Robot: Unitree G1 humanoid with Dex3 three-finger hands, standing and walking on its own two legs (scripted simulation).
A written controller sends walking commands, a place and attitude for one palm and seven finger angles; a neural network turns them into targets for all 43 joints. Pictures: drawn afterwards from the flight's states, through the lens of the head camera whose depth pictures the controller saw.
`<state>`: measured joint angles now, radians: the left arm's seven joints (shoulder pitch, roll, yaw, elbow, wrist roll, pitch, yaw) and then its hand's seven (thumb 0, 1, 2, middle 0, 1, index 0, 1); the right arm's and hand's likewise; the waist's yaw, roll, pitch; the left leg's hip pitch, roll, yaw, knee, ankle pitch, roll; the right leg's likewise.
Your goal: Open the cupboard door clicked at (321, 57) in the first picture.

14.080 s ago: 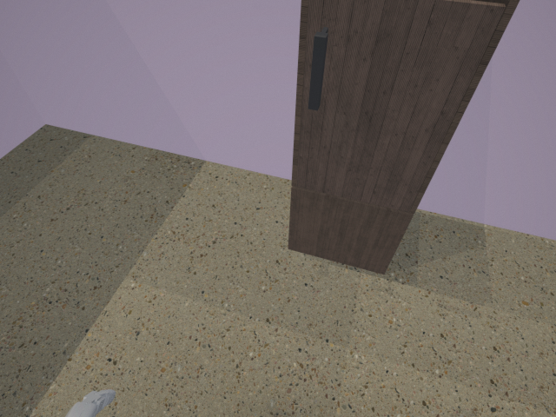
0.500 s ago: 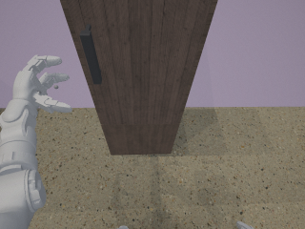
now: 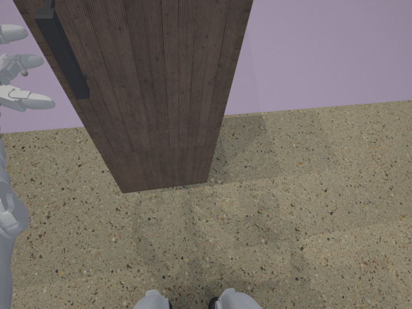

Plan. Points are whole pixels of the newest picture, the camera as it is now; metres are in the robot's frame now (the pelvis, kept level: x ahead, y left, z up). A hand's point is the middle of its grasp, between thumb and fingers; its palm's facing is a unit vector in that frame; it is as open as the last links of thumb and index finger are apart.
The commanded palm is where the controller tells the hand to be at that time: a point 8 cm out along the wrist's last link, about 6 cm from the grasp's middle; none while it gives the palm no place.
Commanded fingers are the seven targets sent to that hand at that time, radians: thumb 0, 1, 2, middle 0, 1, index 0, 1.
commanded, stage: move the hooked fingers beside the handle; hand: left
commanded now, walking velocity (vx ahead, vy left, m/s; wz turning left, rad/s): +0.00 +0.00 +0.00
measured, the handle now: (68, 52) +0.57 +0.21 +0.12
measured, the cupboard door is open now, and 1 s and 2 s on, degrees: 0 0 0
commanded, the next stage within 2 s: slide the fingers in behind the handle in 1.50 s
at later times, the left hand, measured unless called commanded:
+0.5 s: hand (15, 72) +0.51 +0.28 +0.13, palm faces +0.09 -1.00 +0.00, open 14.0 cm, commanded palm +0.48 +0.31 +0.12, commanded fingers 0.00 -0.50 0.30 -0.30 -1.20 -0.30 -1.20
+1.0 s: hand (37, 73) +0.51 +0.25 +0.12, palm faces +0.07 -1.00 +0.00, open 14.0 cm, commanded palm +0.50 +0.30 +0.11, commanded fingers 0.00 -0.50 0.30 -0.30 -1.20 -0.30 -1.20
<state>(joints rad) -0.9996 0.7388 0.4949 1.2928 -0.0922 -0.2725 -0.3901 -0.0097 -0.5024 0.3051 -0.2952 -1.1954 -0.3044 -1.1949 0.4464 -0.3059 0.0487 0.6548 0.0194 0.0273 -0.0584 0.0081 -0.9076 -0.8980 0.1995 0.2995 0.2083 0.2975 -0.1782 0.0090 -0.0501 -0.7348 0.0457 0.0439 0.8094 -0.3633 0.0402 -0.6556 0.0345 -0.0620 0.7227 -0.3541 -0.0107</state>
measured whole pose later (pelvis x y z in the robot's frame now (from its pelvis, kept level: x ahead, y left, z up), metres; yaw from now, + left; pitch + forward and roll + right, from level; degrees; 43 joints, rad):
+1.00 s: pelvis +0.00 +0.00 -0.01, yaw +0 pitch +17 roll -4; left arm -1.06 0.73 0.45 1.35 -0.07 -0.24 -0.34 -0.01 -0.50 0.31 -0.30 -1.20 -0.30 -1.20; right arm 0.43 -0.30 0.06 0.63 0.02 0.06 -0.05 0.01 -0.91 -0.90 0.20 0.30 0.21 0.30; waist -0.19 0.03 -0.06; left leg -0.78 0.04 0.03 0.85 -0.38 0.04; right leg -0.69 0.03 -0.07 0.76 -0.37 -0.01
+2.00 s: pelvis +0.01 +0.00 -0.01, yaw +0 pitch +18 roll -4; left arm -0.96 0.60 0.42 1.20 -0.10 -0.27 -0.29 -0.01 -0.50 0.31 -0.29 -1.20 -0.31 -1.21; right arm 0.41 -0.28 0.04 0.63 0.00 0.08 -0.02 0.00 -0.91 -0.90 0.20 0.30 0.21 0.30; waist -0.15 0.03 -0.09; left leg -0.77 0.04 0.02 0.86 -0.40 0.04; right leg -0.67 0.04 -0.07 0.75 -0.39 -0.01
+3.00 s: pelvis +0.01 -0.01 -0.01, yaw +0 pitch +17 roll -3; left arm -0.98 0.50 0.39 1.21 -0.07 -0.31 -0.17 -0.01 -0.50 0.31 -0.29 -1.20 -0.30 -1.19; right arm 0.42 -0.27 0.03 0.64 0.00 0.04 0.00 0.01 -0.91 -0.90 0.20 0.30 0.21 0.30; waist -0.16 0.04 -0.09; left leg -0.75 0.05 0.03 0.85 -0.40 0.03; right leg -0.68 0.04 -0.07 0.77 -0.39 -0.02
